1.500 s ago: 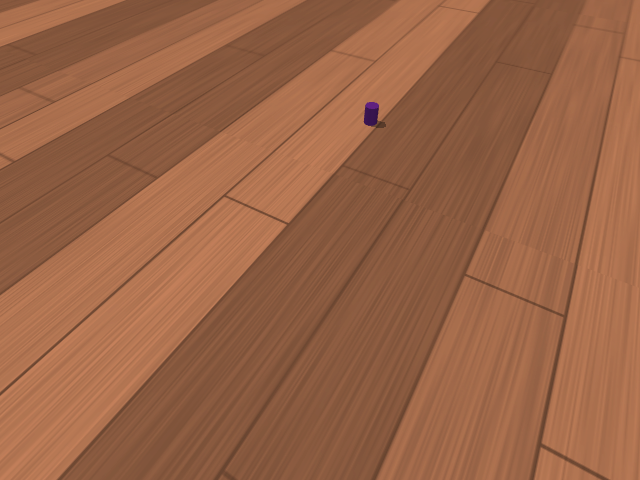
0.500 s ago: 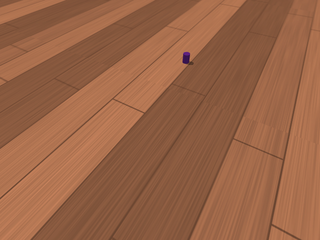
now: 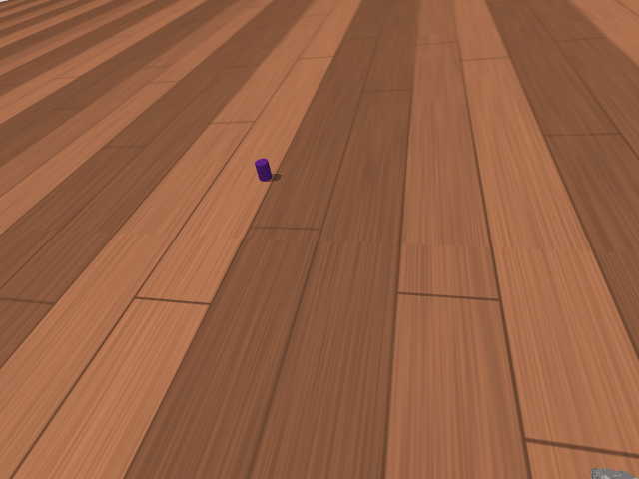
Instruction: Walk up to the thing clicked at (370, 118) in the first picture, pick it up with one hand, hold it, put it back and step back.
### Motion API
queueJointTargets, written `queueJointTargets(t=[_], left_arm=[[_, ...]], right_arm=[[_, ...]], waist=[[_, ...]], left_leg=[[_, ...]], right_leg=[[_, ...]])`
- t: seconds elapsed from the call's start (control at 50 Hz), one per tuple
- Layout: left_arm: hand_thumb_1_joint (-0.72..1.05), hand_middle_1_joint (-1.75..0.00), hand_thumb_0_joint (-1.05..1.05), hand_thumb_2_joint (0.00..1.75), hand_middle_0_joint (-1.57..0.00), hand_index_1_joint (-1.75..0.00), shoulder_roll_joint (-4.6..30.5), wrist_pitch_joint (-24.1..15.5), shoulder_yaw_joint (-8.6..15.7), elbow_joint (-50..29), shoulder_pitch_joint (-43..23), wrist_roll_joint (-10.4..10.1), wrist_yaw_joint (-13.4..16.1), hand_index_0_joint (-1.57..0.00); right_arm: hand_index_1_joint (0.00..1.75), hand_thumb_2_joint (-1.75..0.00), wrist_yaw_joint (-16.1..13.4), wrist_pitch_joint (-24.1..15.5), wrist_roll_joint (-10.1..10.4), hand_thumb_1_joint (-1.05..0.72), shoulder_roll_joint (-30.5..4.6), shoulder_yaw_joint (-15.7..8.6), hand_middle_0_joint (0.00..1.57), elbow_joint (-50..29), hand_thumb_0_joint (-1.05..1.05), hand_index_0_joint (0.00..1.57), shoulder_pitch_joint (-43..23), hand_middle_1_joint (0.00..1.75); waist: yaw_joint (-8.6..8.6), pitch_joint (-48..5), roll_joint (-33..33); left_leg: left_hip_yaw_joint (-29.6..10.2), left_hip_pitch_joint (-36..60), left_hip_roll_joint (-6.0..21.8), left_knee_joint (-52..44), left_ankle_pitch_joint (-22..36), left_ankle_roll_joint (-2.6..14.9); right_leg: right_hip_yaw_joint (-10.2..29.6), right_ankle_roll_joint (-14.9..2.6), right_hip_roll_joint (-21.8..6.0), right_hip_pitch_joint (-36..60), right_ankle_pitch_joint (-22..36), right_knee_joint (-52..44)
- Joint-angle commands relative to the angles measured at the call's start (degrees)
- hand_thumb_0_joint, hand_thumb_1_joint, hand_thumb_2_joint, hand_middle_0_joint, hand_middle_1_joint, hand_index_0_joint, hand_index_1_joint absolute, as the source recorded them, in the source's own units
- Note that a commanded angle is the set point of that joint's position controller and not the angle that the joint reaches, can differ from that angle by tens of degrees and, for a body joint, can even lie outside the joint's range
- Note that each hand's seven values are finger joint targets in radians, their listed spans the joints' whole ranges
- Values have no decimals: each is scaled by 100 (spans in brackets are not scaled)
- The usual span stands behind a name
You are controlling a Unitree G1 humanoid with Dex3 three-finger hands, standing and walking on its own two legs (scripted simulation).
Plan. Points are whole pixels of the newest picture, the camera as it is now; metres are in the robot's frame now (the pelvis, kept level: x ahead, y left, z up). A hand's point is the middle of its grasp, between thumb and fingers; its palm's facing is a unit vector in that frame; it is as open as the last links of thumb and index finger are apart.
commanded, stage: walk up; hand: left
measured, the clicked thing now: (263, 169) +1.97 +0.38 -0.68
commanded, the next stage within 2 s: none
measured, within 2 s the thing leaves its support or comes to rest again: neither
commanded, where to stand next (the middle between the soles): +1.66 +0.71 m, yaw -76 degrees
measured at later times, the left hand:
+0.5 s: hand (132, 349) +0.44 +0.40 -0.14, palm faces -0.35 -0.78 -0.52, open 7.4 cm
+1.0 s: hand (206, 201) +0.86 +0.32 -0.09, palm faces -0.42 -0.74 -0.53, open 7.4 cm
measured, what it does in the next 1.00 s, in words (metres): walks ahead, turning right: left foot, then right foot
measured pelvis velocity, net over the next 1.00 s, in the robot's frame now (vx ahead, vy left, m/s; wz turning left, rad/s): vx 0.59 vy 0.13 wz -0.56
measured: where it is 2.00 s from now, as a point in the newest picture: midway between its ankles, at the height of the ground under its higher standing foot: (282, 284)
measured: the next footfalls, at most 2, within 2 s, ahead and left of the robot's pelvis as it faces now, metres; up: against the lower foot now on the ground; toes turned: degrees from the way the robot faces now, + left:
left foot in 0.42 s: +0.46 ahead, +0.18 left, +0.00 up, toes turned -15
right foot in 0.88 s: +0.62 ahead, -0.02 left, +0.00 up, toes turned -41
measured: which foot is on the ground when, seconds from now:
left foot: up 0.00-0.40, down 0.42-0.88, up 0.90-1.00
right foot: down 0.00-0.44, up 0.46-0.86, down 0.88-1.00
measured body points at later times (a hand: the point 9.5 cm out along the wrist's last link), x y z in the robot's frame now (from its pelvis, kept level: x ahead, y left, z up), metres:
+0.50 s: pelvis +0.29 +0.11 +0.00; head +0.34 +0.11 +0.44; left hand +0.46 +0.44 -0.11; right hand +0.32 -0.26 -0.07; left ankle +0.43 +0.19 -0.70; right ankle +0.10 -0.08 -0.64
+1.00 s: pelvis +0.59 +0.13 +0.01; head +0.58 +0.10 +0.46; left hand +0.87 +0.35 -0.06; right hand +0.48 -0.16 -0.12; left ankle +0.59 +0.25 -0.60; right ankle +0.59 +0.01 -0.70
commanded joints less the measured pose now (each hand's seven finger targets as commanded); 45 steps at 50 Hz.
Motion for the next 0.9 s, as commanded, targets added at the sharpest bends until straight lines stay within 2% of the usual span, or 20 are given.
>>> queueJointTargets(t=[0.0,0.02,0.04,0.12,0.26,0.3,0.34,0.4,0.42,0.44,0.46,0.48,0.5,0.56,0.66,0.76,0.82,0.84,0.86,0.88], left_arm=[[90,-30,0,90,-20,-30,1797,-125,390,-80,1507,0,407,-20],[90,-30,0,90,-20,-30,1977,-180,368,-289,888,-37,485,-20],[90,-30,0,90,-20,-30,1898,-224,330,-443,683,-7,551,-20],[90,-30,0,90,-20,-30,1511,-391,208,-693,-158,-96,665,-20],[90,-30,0,90,-20,-30,1527,-623,226,-792,244,-90,670,-20],[90,-30,0,90,-20,-30,1490,-596,239,-779,396,-49,693,-20],[90,-30,0,90,-20,-30,1562,-539,262,-833,99,18,730,-20],[90,-30,0,90,-20,-30,1179,-413,132,-1039,-108,110,801,-20],[90,-30,0,90,-20,-30,505,-399,-107,-1009,424,136,802,-20],[90,-30,0,90,-20,-30,294,-354,-261,-981,685,71,828,-20],[90,-30,0,90,-20,-30,497,-343,-218,-935,1308,-48,916,-20],[90,-30,0,90,-20,-30,732,-319,-178,-754,1151,-19,926,-20],[90,-30,0,90,-20,-30,1075,-269,-40,-642,834,-90,850,-20],[90,-30,0,90,-20,-30,1322,-111,146,-426,910,-254,706,-20],[90,-30,0,90,-20,-30,901,-45,38,-926,-257,-164,569,-20],[90,-30,0,90,-20,-30,774,-18,22,-1072,-503,-199,553,-20],[90,-30,0,90,-20,-30,1030,49,250,-592,1424,-199,714,-20],[90,-30,0,90,-20,-30,1189,76,385,-358,2357,-188,847,-20],[90,-30,0,90,-20,-30,1422,80,506,-339,2712,-130,1003,-20],[90,-30,0,90,-20,-30,1542,70,474,-779,1866,-102,1101,-20]], right_arm=[[30,-90,203,-323,120,-90,-673,72,20,-1507,0,20,-1822,30],[30,-90,191,-375,119,-90,-830,46,20,-1489,0,20,-1897,30],[30,-90,198,-402,186,-90,-973,29,20,-1435,0,20,-2039,30],[30,-90,247,-244,154,-90,-1043,6,20,-1175,0,20,-1145,30],[30,-90,439,59,-29,-90,-786,-66,20,-1605,0,20,-1406,30],[30,-90,439,22,20,-90,-635,-48,20,-1706,0,20,-1475,30],[30,-90,410,2,57,-90,-643,-138,20,-1654,0,20,-1057,30],[30,-90,197,-12,29,-90,-1122,-530,20,-958,0,20,1473,30],[30,-90,35,-62,5,-90,-1474,-654,20,-942,0,20,1980,30],[30,-90,-72,-128,75,-90,-1738,-678,20,-1089,0,20,1503,30],[30,-90,-149,-154,289,-90,-2013,-705,20,-1326,0,20,368,30],[30,-90,-172,-134,317,-90,-1795,-677,20,-1492,0,20,-334,30],[30,-90,-172,-144,256,-90,-1430,-568,20,-1638,0,20,-616,30],[30,-90,-160,-181,124,-90,-767,-375,20,-1543,0,20,-342,30],[30,-90,-137,-179,92,-90,-628,-343,20,-1490,0,20,354,30],[30,-90,-104,-66,-47,-90,-608,-337,20,-1826,0,20,161,30],[30,-90,-196,-67,-24,-90,-738,-406,20,-2111,0,20,-253,30],[30,-90,-230,-59,-39,-90,-657,-379,20,-2166,0,20,-205,30],[30,-90,-257,-23,-56,-90,-392,-264,20,-2170,0,20,-12,30],[30,-90,-239,41,-85,-90,-524,-240,20,-2153,0,20,550,30]], waist=[[1032,942,-2437],[747,992,-2019],[663,888,-1620],[-50,881,-1372],[-30,1023,-767],[20,841,-821],[-271,486,-1129],[-1420,-681,-161],[-1526,-891,1246],[-1141,-508,2008],[-422,-622,2158],[-209,-188,1609],[-177,214,1085],[-133,39,543],[-505,544,23],[-408,775,-377],[656,-33,-545],[1109,-572,-1151],[1245,-498,-2160],[622,-698,-1427]], left_leg=[[-1611,-5178,-853,3199,-173,-94],[-1910,-5276,-458,3150,76,-99],[-2103,-5246,-291,3082,296,-79],[-2044,-3760,-8,1945,1357,-19],[-1408,-2963,-273,906,3179,-340],[-1462,-2585,-241,234,3120,-342],[-1313,-1621,-300,-155,2951,-278],[-1609,1229,-454,-725,1824,65],[-2787,2128,317,-1236,216,-55],[-4240,1690,1013,-2171,-759,-275],[-5755,1170,1405,-3400,-1122,-4],[-5505,-100,1374,-3754,-1773,-44],[-4369,-968,1059,-3636,-1351,-370],[-2124,-505,330,-2566,1028,-190],[-1532,-121,390,-2870,2226,135],[-653,-844,186,-2562,3147,-119],[-150,-2023,-228,-103,6188,-769],[-72,-2647,-625,1500,5316,-939],[-673,-4270,-1078,3201,683,-924],[-1724,-4848,-753,3834,-136,-865]], right_leg=[[5653,-1494,-1459,2684,-4097,-4102],[5993,-1707,-1817,2601,-4155,-4442],[5406,-1711,-1668,2713,-3272,-4149],[3268,-995,-1095,1223,-1852,-3613],[1765,-856,-209,161,-750,-3695],[1515,-828,-167,505,-108,-3410],[1352,-785,-254,540,593,-2981],[1136,-430,-12,-280,1555,684],[946,-249,636,-1614,-1132,2359],[1020,-400,1053,-2349,-1745,3533],[1362,-618,919,-2436,-1158,3990],[1526,-615,431,-1968,-493,3987],[1431,-507,222,-1557,41,3583],[1056,-210,106,-1246,764,2090],[585,-33,257,-1464,726,709],[-327,-137,430,-89,1312,-619],[-634,-416,808,2827,1070,-1224],[-376,-566,657,4089,1177,-1617],[1691,-1204,-684,4761,501,-1709],[3558,-1637,-1672,4466,-816,-1911]])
